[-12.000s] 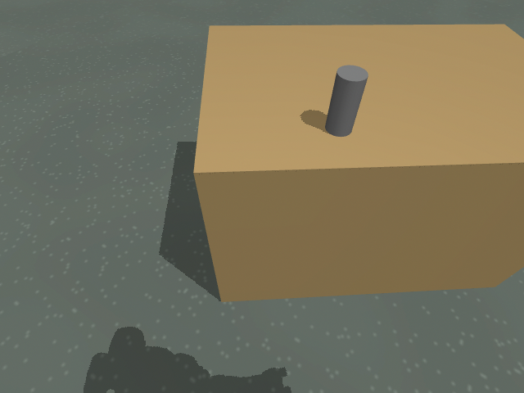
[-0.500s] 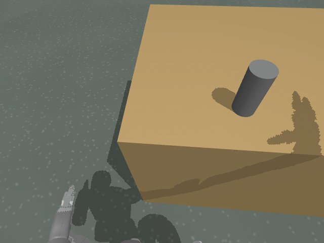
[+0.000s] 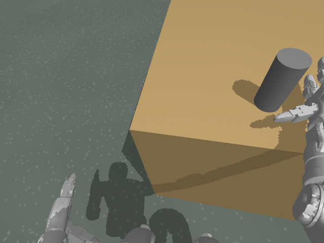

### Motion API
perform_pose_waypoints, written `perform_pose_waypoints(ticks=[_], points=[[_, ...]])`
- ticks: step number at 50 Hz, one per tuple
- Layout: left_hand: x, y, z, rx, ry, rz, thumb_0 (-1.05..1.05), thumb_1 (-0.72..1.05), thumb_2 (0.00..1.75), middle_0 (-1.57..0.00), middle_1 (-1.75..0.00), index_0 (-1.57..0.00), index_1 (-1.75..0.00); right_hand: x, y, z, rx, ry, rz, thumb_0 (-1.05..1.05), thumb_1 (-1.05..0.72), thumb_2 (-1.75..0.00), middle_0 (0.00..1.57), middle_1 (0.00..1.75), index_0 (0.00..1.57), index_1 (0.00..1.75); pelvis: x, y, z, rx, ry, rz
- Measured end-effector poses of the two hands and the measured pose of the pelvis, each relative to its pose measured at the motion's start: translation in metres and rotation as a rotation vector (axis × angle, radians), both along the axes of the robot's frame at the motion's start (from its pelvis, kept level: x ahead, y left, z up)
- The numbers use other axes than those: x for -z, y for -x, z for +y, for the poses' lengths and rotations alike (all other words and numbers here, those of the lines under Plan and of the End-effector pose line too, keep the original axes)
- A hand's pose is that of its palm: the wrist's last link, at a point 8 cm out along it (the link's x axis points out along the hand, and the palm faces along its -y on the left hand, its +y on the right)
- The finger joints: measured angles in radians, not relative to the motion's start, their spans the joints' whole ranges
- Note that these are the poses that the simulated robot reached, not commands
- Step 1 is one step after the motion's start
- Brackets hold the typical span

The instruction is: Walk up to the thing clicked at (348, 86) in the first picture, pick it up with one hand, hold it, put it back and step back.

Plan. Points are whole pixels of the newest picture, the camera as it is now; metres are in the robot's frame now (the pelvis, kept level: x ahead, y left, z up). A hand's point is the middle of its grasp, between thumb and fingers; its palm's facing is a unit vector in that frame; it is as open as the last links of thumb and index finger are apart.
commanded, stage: close in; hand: right
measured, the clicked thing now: (278, 83) +0.49 -0.22 +0.10
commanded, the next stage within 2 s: rest palm in 0.20 s
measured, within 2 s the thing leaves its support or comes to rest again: leaves its support in 1.34 s
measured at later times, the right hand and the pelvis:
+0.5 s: hand (275, 91) +0.47 -0.21 +0.09, palm faces +0.22 +0.97 +0.03, open 17.5 cm; pelvis -0.01 +0.01 +0.00, yaw +0 degrees
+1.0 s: hand (275, 86) +0.49 -0.22 +0.09, palm faces +0.22 +0.98 +0.01, open 14.6 cm; pelvis +0.01 +0.00 +0.00, yaw +0 degrees
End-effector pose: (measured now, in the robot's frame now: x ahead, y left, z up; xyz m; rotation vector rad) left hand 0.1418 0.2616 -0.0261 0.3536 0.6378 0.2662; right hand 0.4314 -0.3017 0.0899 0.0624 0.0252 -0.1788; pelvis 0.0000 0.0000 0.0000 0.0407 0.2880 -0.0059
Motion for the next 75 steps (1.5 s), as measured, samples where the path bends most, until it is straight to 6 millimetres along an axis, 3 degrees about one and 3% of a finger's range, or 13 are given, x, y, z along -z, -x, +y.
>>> perform_pose_waypoints(ticks=[5, 13, 20, 25, 31, 39, 45, 53, 62, 70, 75], points=[[-0.002, 0.003, -0.008, 0.019, 0.045, -0.014, -0.01, -0.53, 0.05, -0.06, -0.06, -0.07, -0.06, -0.001, 0.007, 0.005, 0.025, 0.021, 0.019, -0.01, 0.56, -0.05, 0.03, 0.04, 0.04, 0.04, 0.0, 0.001, 0.001, 0.003, 0.004, -0.015], [0.02, 0.024, 0.0, -0.002, 0.065, 0.074, -0.01, -0.52, 0.05, -0.06, -0.06, -0.07, -0.06, 0.004, 0.004, 0.013, 0.031, 0.059, 0.005, -0.01, 0.57, -0.05, 0.02, 0.05, 0.03, 0.04, 0.007, 0.013, 0.002, 0.007, 0.008, -0.004], [0.004, 0.02, 0.01, -0.014, 0.043, 0.025, -0.01, -0.54, 0.07, -0.06, -0.05, -0.06, -0.06, -0.003, -0.007, 0.039, 0.015, 0.014, 0.003, -0.01, 0.56, -0.05, 0.03, 0.04, 0.03, 0.04, 0.004, 0.012, 0.005, -0.001, 0.01, -0.01], [0.003, 0.021, 0.008, -0.011, 0.056, 0.017, -0.01, -0.57, 0.08, -0.06, -0.04, -0.05, -0.06, 0.002, -0.008, 0.04, 0.044, 0.026, 0.026, -0.01, 0.55, -0.03, 0.06, 0.04, 0.06, 0.04, 0.004, 0.009, 0.008, -0.003, 0.012, -0.009], [0.018, 0.019, 0.001, 0.001, 0.086, 0.063, -0.01, -0.56, 0.08, -0.05, -0.05, -0.05, -0.06, 0.01, -0.012, 0.036, 0.059, 0.056, 0.013, -0.01, 0.58, -0.01, 0.14, 0.05, 0.14, 0.05, 0.008, 0.01, 0.009, -0.002, 0.013, 0.008], [0.008, 0.01, 0.006, 0.003, 0.061, 0.041, -0.01, -0.56, 0.08, -0.06, -0.05, -0.05, -0.06, -0.001, -0.029, 0.036, 0.055, 0.041, 0.006, -0.01, 0.56, -0.02, 0.31, 0.14, 0.31, 0.14, 0.007, 0.001, 0.008, 0.003, 0.008, 0.021], [0.012, 0.01, 0.008, -0.008, 0.067, 0.068, -0.01, -0.56, 0.08, -0.05, -0.05, -0.05, -0.06, -0.003, -0.035, 0.041, 0.024, 0.055, 0.012, -0.01, 0.54, -0.05, 0.45, 0.22, 0.45, 0.22, 0.006, -0.003, 0.006, 0.0, 0.008, 0.027], [0.002, 0.001, 0.015, -0.021, 0.06, 0.035, -0.01, -0.55, 0.08, -0.05, -0.05, -0.05, -0.06, 0.009, -0.019, 0.029, 0.056, 0.027, 0.044, -0.01, 0.46, -0.19, 0.66, 0.41, 0.67, 0.42, 0.003, -0.008, 0.004, -0.003, 0.013, 0.011], [0.005, -0.003, -0.003, 0.034, 0.055, 0.039, -0.01, -0.54, 0.07, -0.05, -0.05, -0.05, -0.05, 0.01, -0.025, 0.03, 0.025, 0.059, 0.01, -0.01, 0.22, -0.47, 0.9, 0.69, 0.92, 0.7, 0.007, 0.001, 0.004, 0.011, 0.004, 0.021], [0.013, 0.026, 0.004, -0.037, 0.076, 0.093, -0.01, -0.53, 0.06, -0.06, -0.05, -0.06, -0.06, 0.005, -0.025, 0.038, 0.028, 0.042, 0.034, -0.01, 0.27, -0.79, 0.82, 0.85, 0.85, 0.87, 0.003, 0.002, -0.004, -0.005, 0.005, 0.014], [0.003, 0.019, 0.01, -0.044, 0.048, 0.051, -0.01, -0.55, 0.07, -0.06, -0.05, -0.06, -0.06, -0.012, -0.024, 0.041, 0.041, 0.038, -0.005, -0.01, 0.33, -0.89, 0.79, 0.96, 0.82, 0.98, 0.001, 0.004, -0.003, -0.008, 0.008, -0.011]])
